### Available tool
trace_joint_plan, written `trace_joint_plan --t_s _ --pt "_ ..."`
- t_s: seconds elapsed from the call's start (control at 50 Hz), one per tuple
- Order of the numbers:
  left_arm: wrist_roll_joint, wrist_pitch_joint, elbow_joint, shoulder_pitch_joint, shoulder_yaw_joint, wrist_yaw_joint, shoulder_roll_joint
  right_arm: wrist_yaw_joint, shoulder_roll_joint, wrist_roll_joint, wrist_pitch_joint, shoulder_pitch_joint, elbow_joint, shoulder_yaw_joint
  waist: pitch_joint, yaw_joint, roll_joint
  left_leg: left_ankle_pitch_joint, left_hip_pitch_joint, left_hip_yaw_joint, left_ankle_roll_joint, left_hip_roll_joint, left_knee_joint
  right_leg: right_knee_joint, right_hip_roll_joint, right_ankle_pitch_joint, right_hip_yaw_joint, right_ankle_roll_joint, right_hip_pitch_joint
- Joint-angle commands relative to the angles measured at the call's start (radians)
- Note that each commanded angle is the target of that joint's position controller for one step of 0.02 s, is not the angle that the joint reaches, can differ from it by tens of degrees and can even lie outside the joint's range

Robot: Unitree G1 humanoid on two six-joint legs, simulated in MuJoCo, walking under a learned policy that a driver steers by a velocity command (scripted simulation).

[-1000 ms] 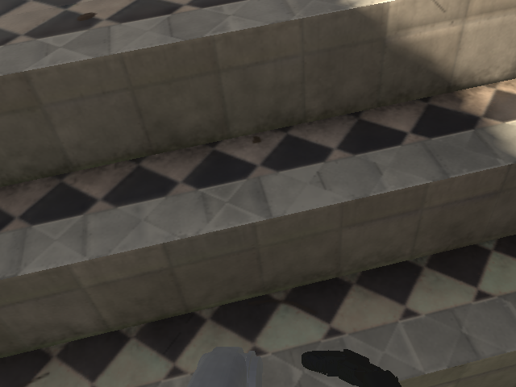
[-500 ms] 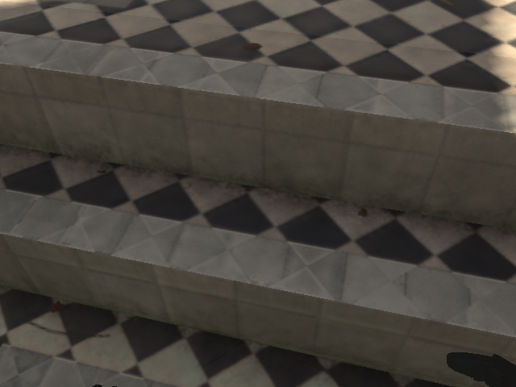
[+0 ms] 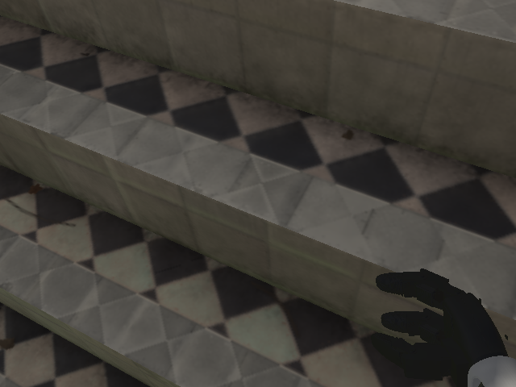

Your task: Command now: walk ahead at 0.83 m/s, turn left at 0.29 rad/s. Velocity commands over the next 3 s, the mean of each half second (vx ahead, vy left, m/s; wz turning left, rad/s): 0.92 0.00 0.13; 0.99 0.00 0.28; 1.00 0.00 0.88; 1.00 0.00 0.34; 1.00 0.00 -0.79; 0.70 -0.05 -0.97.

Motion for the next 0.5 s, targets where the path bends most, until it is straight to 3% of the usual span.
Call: trace_joint_plan --t_s 0.02,0.04,0.06,0.08,0.1,0.12,0.14,0.16,0.18,0.2,0.22,0.24,0.26,0.28,0.3,0.32,0.34,0.36,0.38,0.4,0.42,0.44,0.46,0.48,0.5 --pt "-0.017 -0.061 -0.163 0.016 0.102 0.053 0.412 -0.026 -0.166 -0.027 0.012 -0.008 -0.168 -0.056 -0.148 -0.155 -0.057 -0.247 0.504 0.481 0.084 -0.147 -0.33 0.422 0.053 3.883 -0.005 0.373 -0.333" --pt "-0.065 -0.069 -0.209 -0.044 0.126 0.06 0.464 -0.07 -0.202 -0.025 0.015 0.21 -0.094 -0.077 -0.216 -0.273 0.148 -0.038 0.64 0.305 0.197 -0.036 -0.471 0.989 0.103 3.399 0.041 0.385 -0.455" --pt "-0.087 -0.046 -0.299 -0.19 0.128 0.045 0.477 -0.107 -0.219 0.01 -0.027 0.332 -0.024 -0.105 -0.307 -0.382 0.824 0.519 0.711 -0.217 0.395 0.24 -0.673 2.069 0.168 1.475 0.231 0.324 -0.659" --pt "-0.097 -0.04 -0.483 -0.498 0.058 0.012 0.358 -0.14 -0.175 0.008 -0.105 0.48 0.073 -0.068 -0.426 -0.346 1.215 0.89 0.971 -0.878 0.452 0.392 -0.749 2.566 0.238 -0.275 0.454 0.304 -1.056" --pt "-0.029 -0.05 -0.686 -0.804 0.026 0.002 0.251 -0.156 -0.129 0.055 -0.171 0.625 0.159 -0.075 -0.222 -0.418 0.957 0.866 0.949 -0.905 0.34 0.336 -0.523 2.454 0.178 -0.702 0.578 0.247 -1.385" --pt "0.049 -0.052 -0.859 -0.926 -0.049 -0.036 0.121 -0.153 -0.076 0.071 -0.254 0.798 0.266 -0.066 -0.062 -0.403 0.771 1.146 0.961 -0.802 0.231 0.349 -0.564 2.429 0.14 -1.143 0.561 0.271 -1.536" --pt "0.074 -0.07 -0.926 -0.856 -0.088 -0.097 0.05 -0.159 -0.061 0.083 -0.302 0.778 0.284 -0.061 -0.091 -0.27 0.48 1.413 1.086 -0.864 0.176 0.401 -0.503 2.267 0.102 -1.38 0.565 0.255 -1.634" --pt "0.05 -0.062 -0.809 -0.471 -0.059 -0.126 0.101 -0.183 -0.111 0.029 -0.321 0.447 0.169 -0.079 -0.194 -0.04 0.275 1.625 1.266 -0.925 0.214 0.5 -0.441 1.856 0.042 -1.449 0.66 0.216 -1.649" --pt "0.059 -0.049 -0.658 -0.182 -0.05 -0.157 0.12 -0.201 -0.214 0.068 -0.315 0.151 0.066 -0.133 -0.109 0.092 0.146 1.839 1.032 -0.857 0.14 0.484 -0.36 1.076 -0.041 -1.413 0.7 0.122 -1.365" --pt "0.075 -0.056 -0.394 0.252 -0.046 -0.203 0.064 -0.229 -0.173 0.123 -0.24 -0.188 -0.067 -0.126 -0.031 0.331 -0.175 1.659 0.065 -0.598 -0.054 0.315 -0.108 0.089 -0.194 -1.1 0.745 -0.085 -0.424" --pt "0.043 -0.053 -0.182 0.226 -0.051 -0.262 -0.085 -0.245 -0.095 0.083 -0.144 -0.014 0.009 -0.101 0.279 0.263 -0.444 0.352 -0.487 -0.288 -0.161 0.047 0.225 -0.354 -0.244 -0.379 0.653 -0.271 -0.155" --pt "0.03 -0.03 -0.18 -0.176 -0.1 -0.298 -0.172 -0.216 -0.056 0.031 -0.094 0.227 0.036 -0.104 0.392 0.005 -0.468 -0.099 -0.449 -0.075 -0.2 -0.1 0.496 -0.362 -0.082 0.1 0.317 -0.243 -0.286" --pt "0.027 -0.03 -0.225 -0.072 -0.12 -0.327 -0.098 -0.168 0.036 0.114 -0.117 0.233 0.01 -0.104 0.191 -0.051 -0.537 -0.197 -0.501 -0.051 -0.252 -0.152 0.712 0.38 0.095 1.4 -0.022 0.094 -0.056" --pt "0.027 0.001 -0.134 -0.035 -0.03 -0.273 0.119 -0.171 -0.076 0.159 -0.144 0.274 -0.034 -0.107 -0.14 -0.041 -0.799 0.018 -0.426 0.103 -0.348 0.052 0.62 0.36 0.07 1.461 0.062 0.153 0.176" --pt "0.021 0.044 -0.108 0.021 -0.014 -0.222 0.171 -0.147 -0.121 0.146 -0.155 0.271 -0.011 -0.118 -0.16 0.023 -0.774 0.167 -0.523 0.044 -0.333 0.101 0.636 0.353 0.032 1.418 0.114 0.161 0.304" --pt "0.04 0.06 -0.172 -0.024 -0.035 -0.169 0.133 -0.112 -0.157 0.17 -0.157 0.243 0.005 -0.134 -0.097 0.035 -0.557 0.25 -0.528 0.068 -0.286 0.066 0.522 0.294 0.021 1.346 0.083 0.185 0.293" --pt "0.052 0.043 -0.24 -0.188 -0.028 -0.15 0.162 -0.101 -0.157 0.158 -0.133 0.34 0.045 -0.138 -0.099 -0.052 -0.405 0.318 -0.303 0.27 -0.263 0.027 0.439 0.203 0.056 1.295 0.08 0.159 0.036" --pt "0.044 0.038 -0.28 -0.407 -0.008 -0.125 0.235 -0.1 -0.182 0.11 -0.117 0.386 0.026 -0.148 -0.197 -0.133 -0.368 0.356 0.002 0.253 -0.204 0.06 0.254 0.205 0.07 1.462 0.06 0.126 -0.117" --pt "0.048 0.02 -0.345 -0.598 0.023 -0.092 0.3 -0.097 -0.276 0.053 -0.102 0.496 0.034 -0.177 -0.243 -0.241 -0.294 0.445 0.336 0.311 -0.157 0.04 0.002 0.223 0.078 1.74 0.044 0.14 -0.272" --pt "0.056 -0.006 -0.385 -0.73 0.037 -0.062 0.329 -0.102 -0.348 -0.016 -0.073 0.598 0.064 -0.208 -0.318 -0.307 -0.271 0.624 0.582 0.296 -0.121 0.047 -0.119 0.287 0.007 2.116 0.074 0.144 -0.304" --pt "0.055 -0.024 -0.503 -0.888 0.078 -0.07 0.376 -0.096 -0.408 -0.124 -0.048 0.879 0.148 -0.195 -0.297 -0.441 -0.246 0.481 0.592 0.555 -0.049 -0.05 -0.517 0.582 0.173 2.578 -0.081 0.367 -0.152" --pt "0.039 -0.008 -0.576 -0.979 0.107 -0.067 0.386 -0.11 -0.34 -0.155 -0.06 1.045 0.204 -0.154 -0.176 -0.469 -0.177 0.527 0.717 0.366 0.147 0.078 -0.908 1.166 0.243 2.677 -0.053 0.52 -0.262" --pt "-0.061 0.0 -0.635 -1.106 0.032 -0.087 0.143 -0.098 -0.182 -0.107 -0.094 1.263 0.396 -0.124 -0.178 -0.515 0.654 1.472 1.129 -0.063 0.299 0.375 -1.344 2.119 0.224 0.499 0.076 0.35 -0.733" --pt "-0.061 -0.055 -0.763 -1.134 -0.075 -0.106 -0.19 -0.059 0.009 -0.087 -0.14 1.036 0.543 -0.054 0.107 -0.305 1.164 1.867 1.008 0.033 0.185 0.363 -1.661 2.657 0.251 -1.122 0.082 0.197 -1.003" --pt "-0.086 -0.086 -0.833 -1.033 -0.113 -0.128 -0.294 0.021 0.254 -0.161 -0.221 0.8 0.591 0.047 0.288 -0.042 0.862 1.868 1.072 0.03 0.147 0.452 -1.824 2.804 0.259 -1.382 0.152 0.162 -1.413"
Next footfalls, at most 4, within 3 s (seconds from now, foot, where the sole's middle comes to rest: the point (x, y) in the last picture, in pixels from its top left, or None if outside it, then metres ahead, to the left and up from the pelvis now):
0.24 right None -0.11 -0.17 -0.61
0.52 left None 0.08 0.01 -0.54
0.64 right None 0.11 -0.27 -0.36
1.02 left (320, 373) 0.32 -0.07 -0.33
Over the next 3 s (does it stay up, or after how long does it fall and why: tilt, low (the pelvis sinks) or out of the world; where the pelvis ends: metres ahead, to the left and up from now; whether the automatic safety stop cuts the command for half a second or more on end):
stays up -0.87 0.27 -0.77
